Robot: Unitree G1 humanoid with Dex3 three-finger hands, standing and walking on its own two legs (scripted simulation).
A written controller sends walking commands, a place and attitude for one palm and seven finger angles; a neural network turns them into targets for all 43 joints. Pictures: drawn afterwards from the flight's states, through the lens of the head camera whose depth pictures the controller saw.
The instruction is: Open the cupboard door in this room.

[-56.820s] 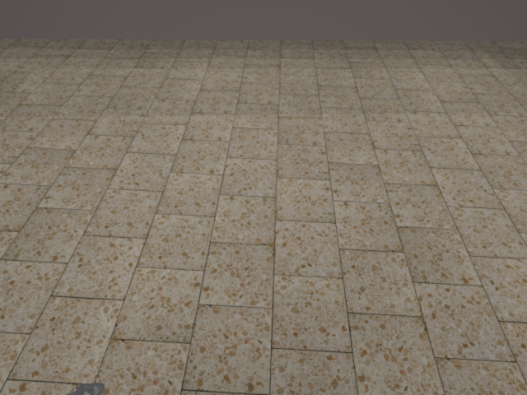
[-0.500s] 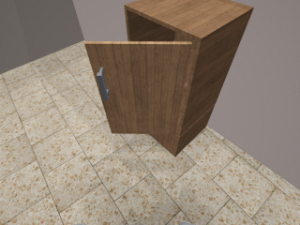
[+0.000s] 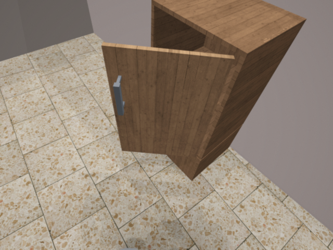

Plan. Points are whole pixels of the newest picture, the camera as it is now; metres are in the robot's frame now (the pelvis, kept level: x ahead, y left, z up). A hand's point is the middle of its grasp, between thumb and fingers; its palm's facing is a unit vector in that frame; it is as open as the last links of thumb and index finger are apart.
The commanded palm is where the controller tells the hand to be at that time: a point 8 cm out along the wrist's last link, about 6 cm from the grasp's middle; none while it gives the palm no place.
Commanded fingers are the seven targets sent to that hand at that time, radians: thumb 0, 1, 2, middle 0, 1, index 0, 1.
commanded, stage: come to a stop and stand still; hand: left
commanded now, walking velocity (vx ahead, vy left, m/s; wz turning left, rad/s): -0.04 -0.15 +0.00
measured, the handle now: (120, 96) +0.58 +0.20 -0.03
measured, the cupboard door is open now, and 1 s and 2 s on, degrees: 45 45 45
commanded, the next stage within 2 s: look again from close up in 1.32 s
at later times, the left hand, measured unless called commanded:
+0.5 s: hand out of the picture +0.02 +0.15 -0.17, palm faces -0.03 -0.97 -0.23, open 7.3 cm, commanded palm none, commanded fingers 0.00 0.90 0.90 -0.20 -0.30 -0.20 -0.30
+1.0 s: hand out of the picture +0.03 +0.13 -0.17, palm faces -0.04 -0.98 -0.21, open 7.3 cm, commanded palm none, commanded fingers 0.00 0.90 0.90 -0.20 -0.30 -0.20 -0.30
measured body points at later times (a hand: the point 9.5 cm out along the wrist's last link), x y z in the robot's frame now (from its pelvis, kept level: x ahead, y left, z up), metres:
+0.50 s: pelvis -0.02 -0.03 -0.01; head +0.00 -0.04 +0.44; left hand +0.02 +0.20 -0.15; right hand -0.01 -0.26 -0.17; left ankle +0.04 +0.09 -0.73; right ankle -0.06 -0.15 -0.73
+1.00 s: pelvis +0.01 -0.05 +0.00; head +0.02 -0.05 +0.45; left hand +0.03 +0.19 -0.15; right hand +0.04 -0.29 -0.15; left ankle +0.04 +0.09 -0.73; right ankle -0.06 -0.15 -0.73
